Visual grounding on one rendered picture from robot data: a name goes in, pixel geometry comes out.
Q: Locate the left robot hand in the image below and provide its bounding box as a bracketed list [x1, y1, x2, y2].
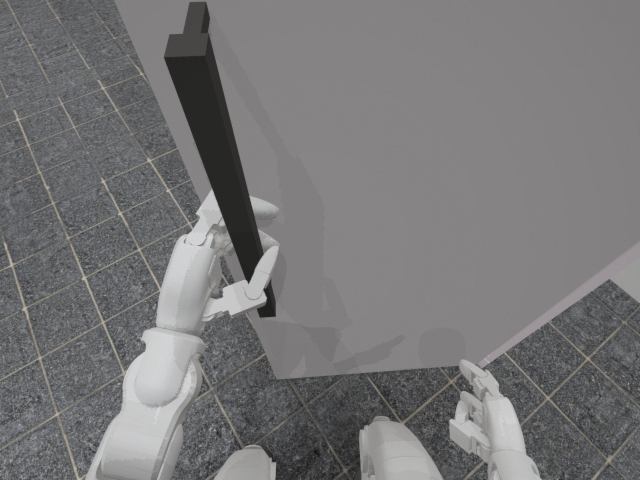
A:
[156, 189, 280, 337]

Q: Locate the robot right thigh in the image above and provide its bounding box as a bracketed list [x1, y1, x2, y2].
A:
[359, 421, 443, 480]

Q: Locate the right robot hand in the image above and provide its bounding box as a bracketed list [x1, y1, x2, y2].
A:
[449, 359, 526, 463]

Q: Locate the robot left forearm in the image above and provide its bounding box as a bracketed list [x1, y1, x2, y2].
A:
[85, 327, 206, 480]

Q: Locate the robot right forearm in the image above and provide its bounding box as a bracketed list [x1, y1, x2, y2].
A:
[488, 450, 542, 480]

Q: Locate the robot left foot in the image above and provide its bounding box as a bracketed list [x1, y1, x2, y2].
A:
[263, 448, 274, 462]

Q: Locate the handle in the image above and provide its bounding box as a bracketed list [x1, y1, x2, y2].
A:
[164, 2, 276, 318]

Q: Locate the fridge door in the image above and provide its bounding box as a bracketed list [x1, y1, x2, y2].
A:
[114, 0, 640, 380]

